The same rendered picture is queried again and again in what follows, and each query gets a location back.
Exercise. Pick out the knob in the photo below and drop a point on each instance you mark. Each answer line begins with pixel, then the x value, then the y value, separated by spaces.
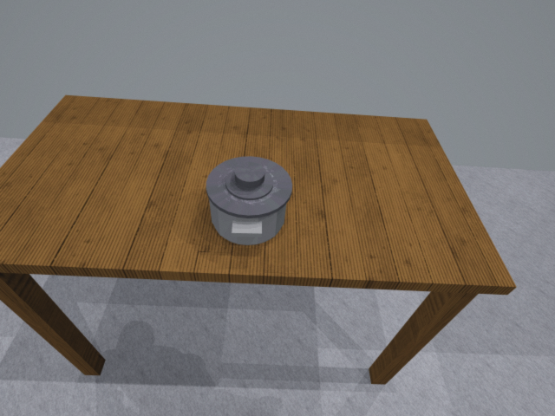
pixel 249 174

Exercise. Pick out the lid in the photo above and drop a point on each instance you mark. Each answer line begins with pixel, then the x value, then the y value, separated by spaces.
pixel 238 201

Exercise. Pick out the table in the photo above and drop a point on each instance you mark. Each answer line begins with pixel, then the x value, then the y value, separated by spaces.
pixel 117 188

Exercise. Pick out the pot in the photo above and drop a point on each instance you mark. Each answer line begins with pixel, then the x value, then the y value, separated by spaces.
pixel 247 231

